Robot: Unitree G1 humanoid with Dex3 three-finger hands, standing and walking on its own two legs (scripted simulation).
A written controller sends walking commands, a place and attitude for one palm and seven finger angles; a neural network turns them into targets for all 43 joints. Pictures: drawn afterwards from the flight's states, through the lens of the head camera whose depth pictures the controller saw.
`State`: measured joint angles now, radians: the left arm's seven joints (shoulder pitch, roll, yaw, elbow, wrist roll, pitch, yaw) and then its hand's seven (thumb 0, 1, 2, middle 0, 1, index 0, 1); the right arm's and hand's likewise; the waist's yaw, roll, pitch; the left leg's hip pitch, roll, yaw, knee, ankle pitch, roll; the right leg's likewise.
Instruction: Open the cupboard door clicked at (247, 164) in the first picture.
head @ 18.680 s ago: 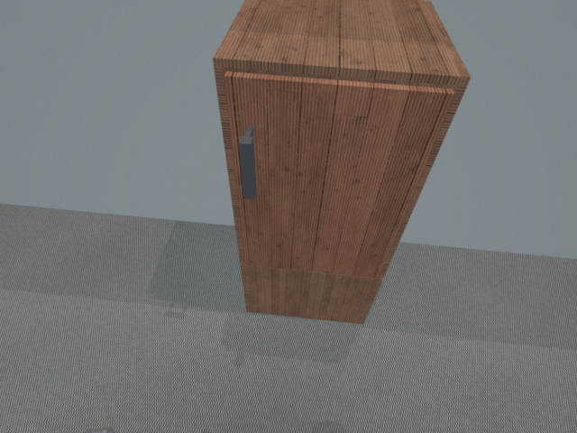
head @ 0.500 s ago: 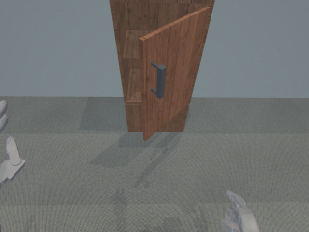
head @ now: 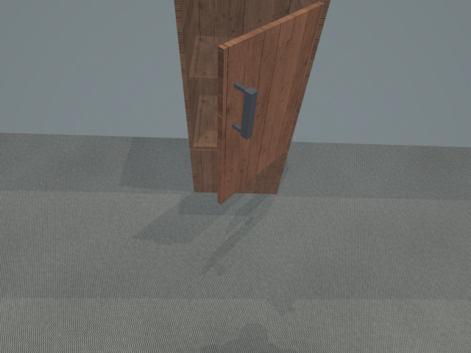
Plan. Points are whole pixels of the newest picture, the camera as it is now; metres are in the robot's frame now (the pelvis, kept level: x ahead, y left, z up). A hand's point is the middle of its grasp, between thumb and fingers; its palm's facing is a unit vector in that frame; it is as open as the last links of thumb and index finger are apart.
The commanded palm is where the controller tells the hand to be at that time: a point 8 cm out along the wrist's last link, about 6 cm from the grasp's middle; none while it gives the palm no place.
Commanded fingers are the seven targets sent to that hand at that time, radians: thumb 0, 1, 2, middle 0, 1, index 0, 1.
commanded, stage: let the arm hang, fingers relaxed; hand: left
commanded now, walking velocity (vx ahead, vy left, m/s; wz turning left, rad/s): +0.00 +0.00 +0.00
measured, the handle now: (242, 111) +0.67 +0.02 +0.01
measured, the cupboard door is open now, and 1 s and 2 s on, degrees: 46 46 46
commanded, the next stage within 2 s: look to check the result in 0.72 s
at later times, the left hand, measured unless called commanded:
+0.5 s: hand out of the picture +0.00 +0.18 -0.17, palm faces +0.04 -0.98 -0.19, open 7.4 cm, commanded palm none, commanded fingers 0.00 0.90 0.90 -0.20 -0.30 -0.20 -0.30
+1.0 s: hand out of the picture +0.02 +0.18 -0.17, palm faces +0.02 -0.98 -0.20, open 7.4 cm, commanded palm none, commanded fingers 0.00 0.90 0.90 -0.20 -0.30 -0.20 -0.30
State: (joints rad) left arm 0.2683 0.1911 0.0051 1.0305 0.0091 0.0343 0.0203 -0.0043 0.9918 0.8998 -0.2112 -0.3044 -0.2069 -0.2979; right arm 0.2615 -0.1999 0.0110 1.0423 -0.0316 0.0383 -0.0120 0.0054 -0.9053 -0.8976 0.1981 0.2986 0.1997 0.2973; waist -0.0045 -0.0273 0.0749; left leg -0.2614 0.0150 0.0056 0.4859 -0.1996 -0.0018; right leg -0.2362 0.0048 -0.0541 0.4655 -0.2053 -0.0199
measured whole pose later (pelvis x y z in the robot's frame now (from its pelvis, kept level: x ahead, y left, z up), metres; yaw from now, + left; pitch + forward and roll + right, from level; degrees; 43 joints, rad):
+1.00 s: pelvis +0.02 +0.01 +0.01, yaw -1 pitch -1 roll +0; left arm 0.25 0.15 0.01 1.15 0.01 -0.01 0.03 0.00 0.91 0.90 -0.20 -0.30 -0.20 -0.30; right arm 0.27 -0.15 0.00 1.13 -0.02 0.01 -0.03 0.00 -0.91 -0.90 0.20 0.30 0.20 0.30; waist 0.00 0.01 0.07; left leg -0.20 0.00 0.02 0.41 -0.19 0.01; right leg -0.19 -0.01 -0.04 0.42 -0.21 -0.01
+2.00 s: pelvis +0.03 -0.03 -0.01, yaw -14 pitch +1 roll +2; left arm 0.21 0.19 0.08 0.98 0.02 0.02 0.02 0.00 0.91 0.90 -0.20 -0.30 -0.20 -0.30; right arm 0.12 -0.23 -0.07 0.97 -0.02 0.07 -0.04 0.00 -0.91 -0.90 0.20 0.30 0.20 0.30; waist 0.03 0.03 0.13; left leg -0.45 0.05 0.02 1.10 -0.46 -0.04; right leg -0.29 0.06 0.02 0.59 -0.30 -0.08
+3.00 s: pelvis +0.06 -0.03 +0.00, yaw -51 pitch +0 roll +0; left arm 0.17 0.20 0.05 0.91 0.02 0.02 -0.01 0.00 0.90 0.90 -0.21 -0.30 -0.20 -0.30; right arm 0.22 -0.23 -0.06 0.91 -0.02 0.05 -0.01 0.01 -0.91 -0.90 0.20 0.30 0.20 0.30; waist -0.01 0.00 0.09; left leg -0.43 0.06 0.05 0.90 -0.44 -0.07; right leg -0.27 0.05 0.06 0.52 -0.25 -0.04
